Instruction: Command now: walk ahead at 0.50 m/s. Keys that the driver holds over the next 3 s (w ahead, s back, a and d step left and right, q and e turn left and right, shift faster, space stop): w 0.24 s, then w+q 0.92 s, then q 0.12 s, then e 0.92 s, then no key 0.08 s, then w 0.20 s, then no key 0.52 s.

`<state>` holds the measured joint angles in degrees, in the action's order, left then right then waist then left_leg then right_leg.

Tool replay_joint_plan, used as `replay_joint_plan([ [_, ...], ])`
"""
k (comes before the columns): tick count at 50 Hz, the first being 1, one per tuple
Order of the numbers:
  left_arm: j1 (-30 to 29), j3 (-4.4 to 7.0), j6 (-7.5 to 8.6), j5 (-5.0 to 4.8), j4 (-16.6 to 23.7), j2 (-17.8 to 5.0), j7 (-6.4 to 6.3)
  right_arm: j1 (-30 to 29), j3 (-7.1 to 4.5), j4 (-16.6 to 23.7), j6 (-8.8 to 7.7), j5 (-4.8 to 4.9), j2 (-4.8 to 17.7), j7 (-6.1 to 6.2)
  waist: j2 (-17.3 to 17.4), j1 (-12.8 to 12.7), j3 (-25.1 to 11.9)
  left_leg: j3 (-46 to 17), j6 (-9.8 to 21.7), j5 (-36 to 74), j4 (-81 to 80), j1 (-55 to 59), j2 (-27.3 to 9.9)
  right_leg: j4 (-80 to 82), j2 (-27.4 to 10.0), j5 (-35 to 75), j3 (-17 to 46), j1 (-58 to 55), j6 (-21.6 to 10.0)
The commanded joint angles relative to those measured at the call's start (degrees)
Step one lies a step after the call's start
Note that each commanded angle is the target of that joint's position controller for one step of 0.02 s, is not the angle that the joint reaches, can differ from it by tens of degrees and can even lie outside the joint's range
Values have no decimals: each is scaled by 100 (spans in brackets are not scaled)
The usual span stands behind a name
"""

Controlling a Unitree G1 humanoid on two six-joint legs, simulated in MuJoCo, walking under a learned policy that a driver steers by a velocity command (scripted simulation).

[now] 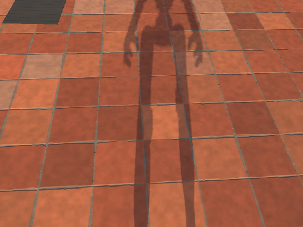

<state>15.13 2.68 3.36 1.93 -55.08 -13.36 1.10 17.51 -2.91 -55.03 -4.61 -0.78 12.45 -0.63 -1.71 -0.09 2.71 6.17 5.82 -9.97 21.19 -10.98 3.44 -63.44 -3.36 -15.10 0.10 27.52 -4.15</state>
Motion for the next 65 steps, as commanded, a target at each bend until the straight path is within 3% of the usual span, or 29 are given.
replay_joint_plan([
  [1,227,29,-94,28,161,-152,58,362,-83,49,-155,35,552,17,457,-155,51,-1328,623,979,-1415,191,-1519,233,-278,502,-5,595,131],
  [7,-1182,-50,-83,-46,584,-74,80,950,-18,-195,-140,36,495,40,489,168,313,-895,498,1663,-1480,629,-1313,1979,-213,1510,-310,959,296],
  [13,-1939,-56,-22,-57,864,-157,55,1419,-10,-461,-92,-45,532,136,532,357,440,-942,563,2532,-1083,1581,-1611,2891,15,1233,-412,887,79],
  [15,-1730,-20,45,-67,861,-227,33,1260,-31,-471,-65,-75,618,170,546,166,360,-1005,515,3393,-638,1728,-1666,3154,174,783,-409,454,-55],
  [17,-468,89,148,-54,467,-396,-54,977,-52,-429,-47,-55,722,154,464,-396,-266,-876,344,4379,715,1437,-1426,3695,513,713,-536,-1229,-246],
  [18,553,205,222,60,189,-707,-130,896,-17,-335,-63,5,632,129,243,-767,-911,-747,234,3368,1982,499,-1159,3761,2,753,-15,-2813,-453],
  [19,1305,378,235,226,149,-1380,-190,1384,122,-130,-65,250,36,73,-843,-720,-1923,-292,-62,458,4146,-1479,-394,3973,-1838,67,2352,-4778,-1035],
  [20,1077,373,130,58,187,-1231,-134,1449,-3,-240,-17,180,394,128,-740,-640,-2151,-687,-14,-1937,5126,-2168,-41,4674,-2293,-229,3637,-4591,-1232],
  [21,414,277,95,-41,292,-884,-114,975,-87,-153,24,84,582,131,-250,-377,-1176,-926,37,-1462,5267,-2431,-436,4841,-2020,-604,2795,-3699,-1031],
  [22,-62,186,124,-69,371,-521,-98,648,-73,-71,20,57,449,92,-66,-249,-554,-922,30,-1016,5038,-2386,-656,5124,-1789,-433,2076,-2861,-868],
  [24,-234,94,199,-95,281,-199,-138,571,-94,-52,147,-67,266,19,-228,38,-42,-895,-29,-689,4610,-2015,-899,5427,-1323,249,995,-1922,-476],
  [26,-7,82,301,-109,173,-164,-166,607,-96,-34,290,-110,103,-57,-221,153,-41,-811,-98,-488,4597,-1924,-913,5517,-1218,821,486,-1747,-427],
  [29,253,118,391,-113,66,-306,-178,81,-112,205,390,-101,88,-116,-178,191,90,-729,-177,94,4355,-2490,-1009,5635,-1147,1313,-110,-1875,-426],
  [34,566,88,399,-94,-47,-317,-202,-1008,-43,634,378,-79,46,-207,-169,37,321,-399,-245,1055,2792,-2663,-931,5603,-960,1980,-876,-2084,-372],
  [39,1060,134,316,-69,-210,-526,-282,-1775,-4,986,365,-123,119,-273,-174,-171,405,68,14,762,1760,-2526,-749,5305,-1240,2847,-1252,-3003,-353],
  [42,1018,185,203,-41,-212,-711,-329,-1542,-72,981,367,-146,258,-245,-351,21,157,368,327,-82,1551,-1906,-311,4378,-1304,5013,-1534,-3430,-267],
  [44,946,243,84,-36,-158,-897,-318,-600,-195,724,326,-148,462,-191,-385,406,-415,440,605,-538,1265,-824,124,2750,-1292,5683,-1619,-3370,-226],
  [45,849,245,47,-55,-60,-917,-283,284,-321,451,273,-201,713,-126,-81,827,-895,100,822,-404,754,467,106,1316,-1177,4757,-1696,-2631,-48],
  [46,947,139,59,-125,232,-433,-229,721,-506,411,254,-259,1370,-39,856,816,-1507,-2074,1349,-954,566,2122,-1455,-651,-713,1409,-1665,-724,215],
  [47,618,160,136,-146,658,-437,-122,584,-567,546,322,-94,1735,-31,1397,617,-1842,-5019,2043,-837,-509,2879,-2408,-2073,510,-1703,-624,1067,471],
  [48,-139,190,202,-107,800,-666,-95,463,-523,495,386,-32,1576,14,495,688,-1087,-4152,1782,-567,-665,2490,-2234,-1986,76,-1113,47,1754,396],
  [49,-186,148,281,-167,836,-575,-80,164,-451,493,370,13,1293,53,297,472,-533,-3414,1556,3,-695,1729,-2083,-1512,-156,-518,55,1636,355],
  [50,-23,153,288,-143,717,-538,-103,-139,-385,530,330,16,1033,63,-32,172,-229,-2858,1270,743,-752,1068,-1752,-946,-336,-274,76,1226,357],
  [52,219,147,77,67,665,-472,-97,-383,-291,589,220,88,798,90,73,-135,-256,-2186,1064,1556,-804,441,-1291,-419,-447,-184,122,547,497],
  [53,213,147,-19,98,699,-444,-73,-294,-281,581,151,108,806,80,110,-167,-307,-2102,1078,1872,-803,372,-1191,-305,-416,-188,79,477,566],
  [55,-8,131,-133,91,819,-388,-39,-71,-309,541,81,114,970,63,192,-157,-266,-1966,1051,1995,-870,244,-1041,70,-388,61,-6,611,680],
  [58,-787,121,-176,66,1122,-448,-27,353,-313,510,86,91,1030,52,369,106,-51,-2098,923,1799,-987,375,-976,797,-357,668,-44,1128,773],
  [62,-1378,56,-145,-1,1385,-430,-40,718,-301,495,159,75,1072,100,505,300,-82,-1917,599,3920,-355,749,-833,1684,-18,1112,-109,1097,738],
  [65,-1625,-14,-98,-63,1503,-431,-55,864,-274,504,238,36,1035,156,650,423,-217,-1894,433,4331,-3,1052,-775,2327,261,1325,-187,834,589],
])
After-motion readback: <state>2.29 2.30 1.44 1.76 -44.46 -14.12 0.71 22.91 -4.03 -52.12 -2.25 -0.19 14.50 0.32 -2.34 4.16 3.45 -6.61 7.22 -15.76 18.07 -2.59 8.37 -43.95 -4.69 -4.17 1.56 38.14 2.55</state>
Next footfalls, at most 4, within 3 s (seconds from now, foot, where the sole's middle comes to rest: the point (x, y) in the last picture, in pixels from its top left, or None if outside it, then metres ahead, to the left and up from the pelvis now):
0.36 right None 0.37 -0.12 -0.78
0.90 left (127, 203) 0.60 0.12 -0.78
1.42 right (126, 143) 0.92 0.14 -0.78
1.88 left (101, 170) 0.76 0.25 -0.78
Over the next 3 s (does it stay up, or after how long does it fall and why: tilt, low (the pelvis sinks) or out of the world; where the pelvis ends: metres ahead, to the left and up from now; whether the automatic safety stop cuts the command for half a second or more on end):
stays up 0.87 0.16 0.00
